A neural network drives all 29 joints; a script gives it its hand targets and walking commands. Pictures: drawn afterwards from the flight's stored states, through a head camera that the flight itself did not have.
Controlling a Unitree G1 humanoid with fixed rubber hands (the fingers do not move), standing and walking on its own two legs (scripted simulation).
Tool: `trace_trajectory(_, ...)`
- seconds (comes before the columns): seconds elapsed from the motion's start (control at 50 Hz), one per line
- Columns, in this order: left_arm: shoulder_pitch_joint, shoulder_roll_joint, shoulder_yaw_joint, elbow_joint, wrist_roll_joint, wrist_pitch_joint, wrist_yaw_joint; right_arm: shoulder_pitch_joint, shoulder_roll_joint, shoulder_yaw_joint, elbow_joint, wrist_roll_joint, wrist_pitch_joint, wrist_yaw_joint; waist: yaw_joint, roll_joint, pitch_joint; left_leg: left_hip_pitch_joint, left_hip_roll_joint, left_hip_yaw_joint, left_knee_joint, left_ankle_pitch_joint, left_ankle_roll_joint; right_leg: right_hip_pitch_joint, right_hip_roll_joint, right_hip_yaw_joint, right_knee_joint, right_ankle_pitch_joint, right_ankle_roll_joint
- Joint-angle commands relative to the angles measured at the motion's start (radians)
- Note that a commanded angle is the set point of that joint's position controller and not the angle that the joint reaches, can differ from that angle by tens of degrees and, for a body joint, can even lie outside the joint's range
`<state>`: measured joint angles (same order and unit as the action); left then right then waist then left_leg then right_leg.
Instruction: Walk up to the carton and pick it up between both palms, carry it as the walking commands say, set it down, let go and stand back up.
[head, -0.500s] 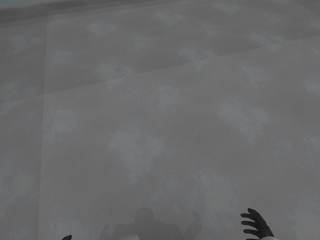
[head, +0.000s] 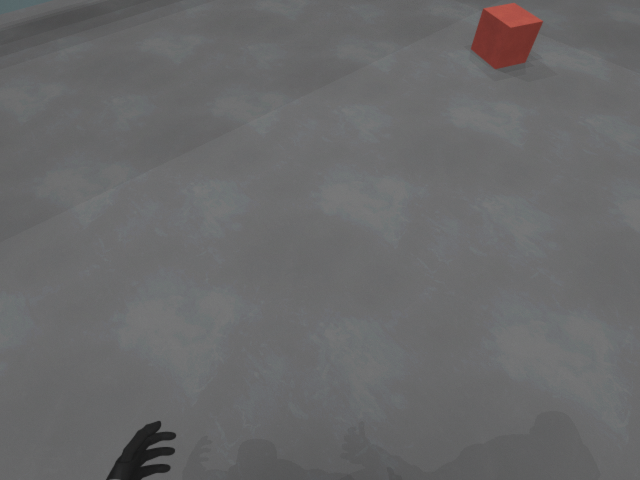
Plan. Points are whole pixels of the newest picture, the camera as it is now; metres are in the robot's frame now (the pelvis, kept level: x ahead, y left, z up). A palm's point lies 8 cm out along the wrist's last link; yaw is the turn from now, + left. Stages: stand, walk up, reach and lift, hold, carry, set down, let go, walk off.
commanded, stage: walk up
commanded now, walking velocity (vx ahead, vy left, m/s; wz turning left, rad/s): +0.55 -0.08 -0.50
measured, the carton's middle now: (504, 36) +2.39 -1.24 -0.65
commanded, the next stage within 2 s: none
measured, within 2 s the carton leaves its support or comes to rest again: neither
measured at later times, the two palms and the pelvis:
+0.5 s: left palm out of the picture +0.13 +0.20 -0.12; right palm (487, 278) +0.41 -0.30 -0.10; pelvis +0.22 -0.06 -0.02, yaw -13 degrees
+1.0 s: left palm (331, 161) +0.73 -0.05 -0.11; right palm (545, 351) +0.30 -0.38 -0.16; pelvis +0.47 -0.19 -0.02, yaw -22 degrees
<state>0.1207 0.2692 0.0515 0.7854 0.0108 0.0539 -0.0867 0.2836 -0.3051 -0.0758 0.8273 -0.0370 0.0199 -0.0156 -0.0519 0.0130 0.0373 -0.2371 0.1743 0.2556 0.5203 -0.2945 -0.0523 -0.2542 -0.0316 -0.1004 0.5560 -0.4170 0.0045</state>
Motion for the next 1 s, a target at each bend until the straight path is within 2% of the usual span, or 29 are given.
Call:
trace_trajectory(0.0,0.341,0.187,0.063,0.071,0.028,-0.050,0.023,-0.125,-0.082,-0.011,-0.113,0.013,-0.021,0.026,0.207,-0.221,-0.085,-0.425,0.009,-0.012,0.117,-0.253,-0.001,0.487,-0.097,0.171,-0.324,-0.079,-0.064)
trace_trajectory(0.02,0.411,0.274,0.073,0.085,0.030,-0.067,0.048,-0.207,-0.028,0.009,-0.182,-0.008,-0.033,0.043,0.264,-0.384,-0.043,-0.672,-0.089,-0.098,0.444,-0.285,0.008,0.469,-0.324,0.617,-0.415,-0.320,-0.145)
trace_trajectory(0.04,0.387,0.266,0.070,0.068,0.023,-0.077,0.064,-0.266,-0.024,0.008,-0.196,-0.026,-0.044,0.047,0.241,-0.207,0.001,-0.747,-0.019,-0.220,0.555,-0.195,0.021,0.434,-0.380,0.656,-0.424,-0.299,-0.182)
trace_trajectory(0.06,0.335,0.216,0.055,0.071,0.012,-0.089,0.069,-0.253,-0.040,-0.002,-0.185,-0.025,-0.056,0.054,0.194,-0.094,0.006,-0.728,0.007,-0.262,0.562,-0.074,0.017,0.413,-0.332,0.575,-0.413,-0.172,-0.178)
trace_trajectory(0.08,0.275,0.183,0.042,0.070,0.009,-0.101,0.069,-0.197,-0.057,-0.011,-0.154,-0.019,-0.061,0.061,0.142,-0.051,-0.004,-0.663,0.008,-0.264,0.542,0.010,0.003,0.390,-0.270,0.488,-0.401,-0.031,-0.159)
trace_trajectory(0.1,0.236,0.165,0.035,0.065,0.006,-0.107,0.069,-0.153,-0.064,-0.014,-0.133,-0.016,-0.058,0.064,0.110,-0.054,-0.012,-0.617,-0.006,-0.252,0.551,0.043,-0.008,0.364,-0.219,0.415,-0.382,0.105,-0.146)
trace_trajectory(0.14,0.246,0.132,0.028,0.079,-0.001,-0.115,0.069,-0.111,-0.047,-0.015,-0.108,-0.010,-0.048,0.066,0.081,-0.104,-0.020,-0.569,-0.032,-0.222,0.590,0.072,-0.027,0.319,-0.171,0.334,-0.351,0.356,-0.138)
trace_trajectory(0.18,0.299,0.118,0.025,0.100,-0.005,-0.122,0.075,-0.153,-0.023,-0.013,-0.106,-0.009,-0.040,0.067,0.085,-0.102,0.008,-0.573,-0.044,-0.209,0.576,0.094,-0.036,0.297,-0.171,0.325,-0.359,0.457,-0.145)
trace_trajectory(0.28,0.400,0.107,0.019,0.122,-0.002,-0.126,0.087,-0.316,0.017,0.006,-0.141,0.006,-0.034,0.070,0.120,-0.131,0.068,-0.529,-0.073,-0.183,0.385,0.188,-0.030,0.264,-0.150,0.294,-0.396,0.547,-0.141)
trace_trajectory(0.38,0.513,0.108,0.023,0.163,0.004,-0.126,0.099,-0.441,0.042,0.021,-0.178,0.015,-0.048,0.068,0.164,-0.148,0.089,-0.475,-0.114,-0.138,0.188,0.176,0.007,0.351,-0.173,0.302,-0.355,0.753,-0.137)
trace_trajectory(0.44,0.507,0.107,0.019,0.165,0.003,-0.128,0.107,-0.327,0.032,0.014,-0.150,0.016,-0.059,0.053,0.101,-0.162,0.026,-0.230,-0.184,-0.092,0.059,0.113,0.047,0.324,-0.146,0.266,-0.205,1.112,-0.095)
trace_trajectory(0.46,0.511,0.110,0.020,0.161,0.003,-0.131,0.109,-0.226,0.003,0.002,-0.121,0.016,-0.066,0.045,0.059,-0.152,-0.040,-0.085,-0.194,-0.086,0.045,0.071,0.058,0.296,-0.136,0.269,-0.078,1.180,-0.092)
trace_trajectory(0.48,0.467,0.121,0.022,0.142,0.001,-0.136,0.110,-0.062,-0.037,-0.014,-0.075,0.017,-0.076,0.034,-0.019,-0.121,-0.129,0.162,-0.170,-0.102,-0.017,0.088,0.069,0.182,-0.104,0.258,0.115,1.090,-0.082)
trace_trajectory(0.5,0.417,0.105,0.017,0.111,0.000,-0.147,0.107,0.101,-0.118,-0.037,-0.030,0.002,-0.087,0.020,-0.092,-0.006,-0.214,0.423,0.014,-0.324,-0.067,0.071,0.109,-0.061,-0.020,0.241,0.388,0.810,-0.056)
trace_trajectory(0.52,0.462,0.023,0.014,0.080,-0.011,-0.146,0.110,0.165,-0.178,-0.045,0.000,-0.021,-0.088,0.018,-0.069,0.184,-0.286,0.605,0.313,-0.756,-0.170,0.095,0.220,-0.375,0.089,0.184,0.678,0.057,-0.021)
trace_trajectory(0.54,0.398,0.090,0.026,0.069,0.002,-0.147,0.110,0.178,-0.160,-0.047,0.019,-0.014,-0.087,0.020,-0.069,0.118,-0.295,0.502,0.340,-0.795,-0.218,0.043,0.240,-0.355,0.020,0.244,0.825,0.006,-0.038)
trace_trajectory(0.58,0.291,0.057,0.026,0.054,0.007,-0.138,0.097,0.023,-0.068,-0.013,0.016,-0.017,-0.104,0.018,0.005,0.049,-0.088,0.251,0.234,-0.560,-0.284,0.075,0.225,-0.380,-0.048,0.215,0.805,0.099,-0.035)
trace_trajectory(0.62,0.260,0.023,0.036,0.035,0.020,-0.112,0.072,-0.012,-0.008,0.007,0.035,-0.008,-0.112,0.018,0.055,0.058,-0.009,0.077,0.170,-0.390,-0.332,0.103,0.190,-0.334,-0.085,0.186,0.736,0.101,-0.019)
trace_trajectory(0.64,0.257,0.002,0.039,0.033,0.027,-0.099,0.062,0.003,-0.002,0.010,0.045,-0.004,-0.115,0.020,0.068,0.057,-0.003,0.019,0.162,-0.333,-0.340,0.133,0.179,-0.298,-0.085,0.161,0.698,0.110,-0.010)
trace_trajectory(0.7,0.163,-0.043,0.026,0.009,0.028,-0.074,0.034,0.050,-0.005,0.010,0.069,-0.007,-0.123,0.022,0.062,0.082,0.053,-0.046,0.143,-0.220,-0.362,0.185,0.144,-0.279,-0.115,0.124,0.465,0.198,0.003)
trace_trajectory(0.74,0.063,-0.054,0.012,-0.001,0.016,-0.071,0.017,0.074,-0.030,0.006,0.083,-0.002,-0.124,0.024,0.041,0.103,0.080,-0.059,0.118,-0.151,-0.360,0.236,0.118,-0.222,-0.099,0.086,0.269,0.252,0.001)
trace_trajectory(0.8,-0.069,-0.027,0.011,-0.005,0.014,-0.076,0.008,0.132,-0.059,-0.008,0.117,0.005,-0.115,0.026,0.000,0.137,0.088,0.002,0.116,-0.125,-0.363,0.205,0.123,-0.189,-0.076,0.019,0.137,0.271,-0.005)
trace_trajectory(0.84,-0.100,-0.007,0.015,0.008,0.018,-0.080,0.014,0.159,-0.056,-0.010,0.132,0.009,-0.104,0.030,-0.004,0.147,0.078,0.038,0.109,-0.115,-0.334,0.185,0.126,-0.158,-0.060,-0.010,0.106,0.244,-0.011)
trace_trajectory(0.86,-0.091,0.007,0.019,0.020,0.022,-0.084,0.019,0.169,-0.058,-0.012,0.137,0.013,-0.098,0.030,0.007,0.130,0.066,0.039,0.109,-0.103,-0.283,0.208,0.124,-0.114,-0.048,-0.026,0.086,0.227,-0.014)
trace_trajectory(0.9,0.054,0.054,0.036,0.082,0.029,-0.098,0.035,0.177,-0.069,-0.010,0.135,0.020,-0.090,0.032,0.092,0.033,-0.029,-0.016,0.064,-0.040,-0.007,0.398,0.106,0.143,0.005,-0.061,0.011,0.211,-0.027)
trace_trajectory(0.92,0.226,0.120,0.060,0.132,0.037,-0.109,0.047,0.162,-0.058,-0.005,0.115,0.020,-0.092,0.034,0.179,-0.038,-0.132,-0.160,0.021,-0.040,0.251,0.353,0.084,0.377,-0.043,0.035,0.015,0.169,-0.065)
trace_trajectory(0.94,0.369,0.246,0.084,0.151,0.053,-0.116,0.066,0.158,0.020,0.015,0.070,0.020,-0.097,0.034,0.232,-0.338,-0.228,-0.424,-0.109,-0.048,0.617,-0.183,0.051,0.511,-0.352,0.516,-0.173,0.087,-0.157)
trace_trajectory(0.96,0.397,0.263,0.087,0.147,0.030,-0.110,0.070,0.178,0.024,0.017,0.047,0.011,-0.094,0.025,0.205,-0.282,-0.284,-0.470,-0.084,-0.202,0.772,-0.242,0.067,0.488,-0.468,0.720,-0.280,0.081,-0.214)
trace_trajectory(0.98,0.330,0.214,0.074,0.138,0.027,-0.115,0.073,0.153,0.017,0.015,0.048,0.008,-0.097,0.020,0.166,-0.214,-0.221,-0.485,-0.046,-0.244,0.832,-0.182,0.072,0.420,-0.436,0.677,-0.277,0.098,-0.227)
